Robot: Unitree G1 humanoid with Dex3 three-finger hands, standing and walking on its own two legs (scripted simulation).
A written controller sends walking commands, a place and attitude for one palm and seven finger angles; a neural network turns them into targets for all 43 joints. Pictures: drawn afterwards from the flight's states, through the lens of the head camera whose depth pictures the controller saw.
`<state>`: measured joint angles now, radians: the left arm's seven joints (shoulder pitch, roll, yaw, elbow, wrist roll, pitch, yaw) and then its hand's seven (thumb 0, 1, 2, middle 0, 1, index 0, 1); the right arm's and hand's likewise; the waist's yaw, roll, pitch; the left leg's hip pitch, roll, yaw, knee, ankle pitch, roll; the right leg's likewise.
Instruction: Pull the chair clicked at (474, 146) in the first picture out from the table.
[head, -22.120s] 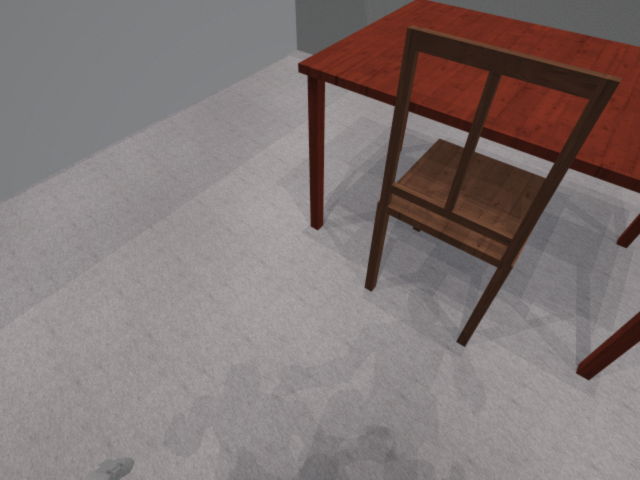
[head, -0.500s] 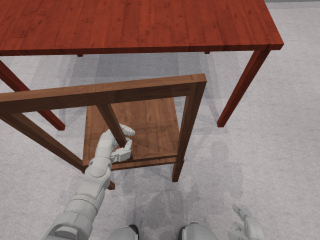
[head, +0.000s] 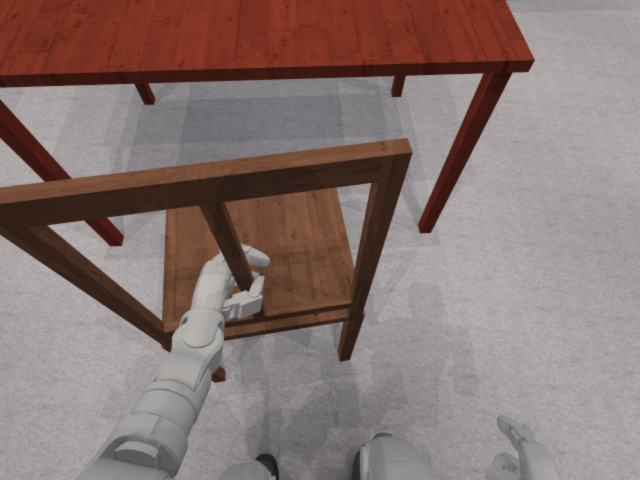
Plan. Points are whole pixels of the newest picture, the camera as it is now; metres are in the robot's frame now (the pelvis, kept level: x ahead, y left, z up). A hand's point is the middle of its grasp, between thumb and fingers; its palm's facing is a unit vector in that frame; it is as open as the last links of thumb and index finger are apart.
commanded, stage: step backward, pulling the chair out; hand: left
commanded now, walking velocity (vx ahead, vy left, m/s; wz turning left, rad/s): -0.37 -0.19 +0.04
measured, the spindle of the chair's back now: (241, 271) +0.38 +0.12 -0.05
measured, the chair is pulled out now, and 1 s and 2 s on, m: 0.33 0.53 0.53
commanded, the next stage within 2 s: stop walking, hand still on the chair in 0.44 s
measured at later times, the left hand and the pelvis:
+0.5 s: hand (265, 380) +0.23 +0.07 -0.06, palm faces -0.09 -0.98 -0.19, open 5.3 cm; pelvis -0.11 -0.02 -0.01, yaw +2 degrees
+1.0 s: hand (263, 456) +0.15 +0.07 -0.06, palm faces -0.09 -0.98 -0.19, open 5.3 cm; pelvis -0.15 -0.03 +0.00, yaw +0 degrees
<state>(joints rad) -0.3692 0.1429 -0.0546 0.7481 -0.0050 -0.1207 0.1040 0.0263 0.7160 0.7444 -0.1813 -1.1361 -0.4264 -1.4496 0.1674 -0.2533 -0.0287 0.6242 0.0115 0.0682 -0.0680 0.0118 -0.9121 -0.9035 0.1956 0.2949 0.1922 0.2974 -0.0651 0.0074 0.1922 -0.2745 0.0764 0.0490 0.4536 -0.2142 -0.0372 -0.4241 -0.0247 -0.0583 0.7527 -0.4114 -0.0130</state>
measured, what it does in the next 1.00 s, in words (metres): walks backwards: right foot, then left foot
